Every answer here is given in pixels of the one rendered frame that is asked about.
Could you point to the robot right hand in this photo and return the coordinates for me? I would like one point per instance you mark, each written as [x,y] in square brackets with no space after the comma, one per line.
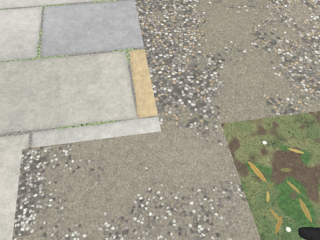
[309,233]

